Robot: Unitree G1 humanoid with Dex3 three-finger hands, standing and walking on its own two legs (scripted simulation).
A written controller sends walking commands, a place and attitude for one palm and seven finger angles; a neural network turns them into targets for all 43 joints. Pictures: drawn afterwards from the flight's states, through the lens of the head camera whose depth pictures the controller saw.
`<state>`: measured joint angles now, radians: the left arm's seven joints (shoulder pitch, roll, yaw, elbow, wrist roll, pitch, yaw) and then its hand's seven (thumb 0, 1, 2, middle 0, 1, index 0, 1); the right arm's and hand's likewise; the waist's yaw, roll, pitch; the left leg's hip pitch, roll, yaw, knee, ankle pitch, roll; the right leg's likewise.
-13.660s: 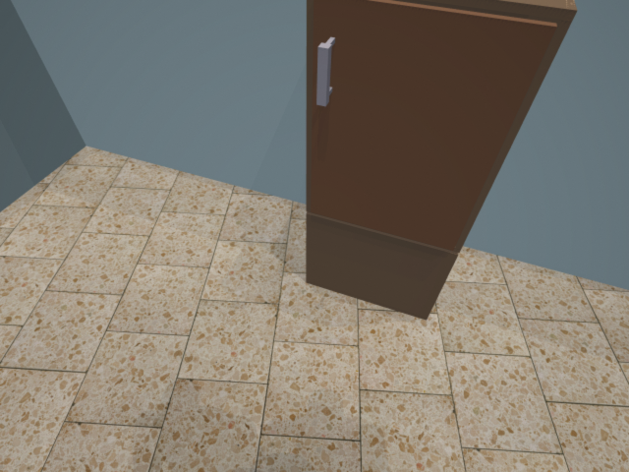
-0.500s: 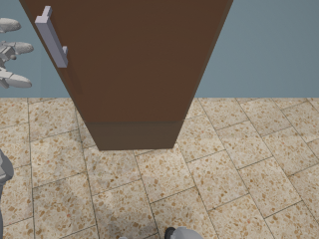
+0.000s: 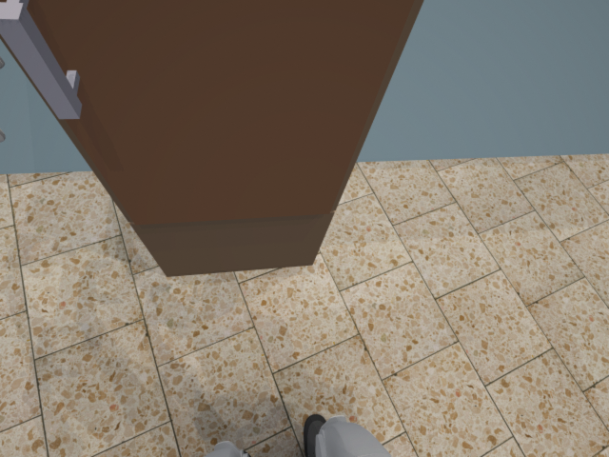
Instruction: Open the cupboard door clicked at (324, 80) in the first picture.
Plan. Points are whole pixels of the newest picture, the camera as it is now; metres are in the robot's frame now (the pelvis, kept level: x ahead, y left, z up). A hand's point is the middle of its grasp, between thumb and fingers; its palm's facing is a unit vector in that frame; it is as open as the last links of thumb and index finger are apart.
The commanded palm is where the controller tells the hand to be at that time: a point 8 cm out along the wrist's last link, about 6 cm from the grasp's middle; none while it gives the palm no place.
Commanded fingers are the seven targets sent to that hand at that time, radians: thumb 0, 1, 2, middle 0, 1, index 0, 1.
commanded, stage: move the hooked fingers beside the handle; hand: left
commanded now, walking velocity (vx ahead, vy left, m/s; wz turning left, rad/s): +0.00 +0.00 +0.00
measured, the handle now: (46, 54) +0.55 +0.23 +0.14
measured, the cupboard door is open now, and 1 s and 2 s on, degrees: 0 0 0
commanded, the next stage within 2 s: slide the fingers in behind the handle in 0.48 s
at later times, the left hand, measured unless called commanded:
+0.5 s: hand out of the picture +0.49 +0.29 +0.14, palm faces +0.01 -1.00 +0.00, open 14.0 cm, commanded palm +0.47 +0.33 +0.14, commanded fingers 0.00 -0.50 0.30 -0.30 -1.20 -0.30 -1.20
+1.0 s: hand out of the picture +0.49 +0.26 +0.15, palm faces +0.00 -1.00 -0.01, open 14.0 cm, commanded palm +0.47 +0.30 +0.14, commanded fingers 0.00 -0.50 0.30 -0.30 -1.20 -0.30 -1.20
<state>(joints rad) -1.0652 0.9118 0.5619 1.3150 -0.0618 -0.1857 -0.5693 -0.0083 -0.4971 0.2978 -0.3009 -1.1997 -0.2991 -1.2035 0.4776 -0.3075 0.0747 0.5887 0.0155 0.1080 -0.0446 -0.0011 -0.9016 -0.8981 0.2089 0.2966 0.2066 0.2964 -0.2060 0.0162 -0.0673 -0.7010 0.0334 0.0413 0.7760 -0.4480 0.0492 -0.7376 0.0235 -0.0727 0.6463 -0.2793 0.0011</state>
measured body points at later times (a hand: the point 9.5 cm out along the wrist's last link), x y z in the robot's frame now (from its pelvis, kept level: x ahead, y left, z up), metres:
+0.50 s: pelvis +0.00 +0.00 +0.00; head +0.12 +0.03 +0.44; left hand +0.49 +0.35 +0.15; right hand +0.02 -0.27 -0.10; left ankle -0.06 +0.08 -0.71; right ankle +0.00 -0.13 -0.71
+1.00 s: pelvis -0.02 -0.01 +0.00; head +0.10 +0.01 +0.44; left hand +0.48 +0.31 +0.15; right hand -0.03 -0.28 -0.10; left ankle -0.06 +0.08 -0.71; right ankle +0.00 -0.13 -0.71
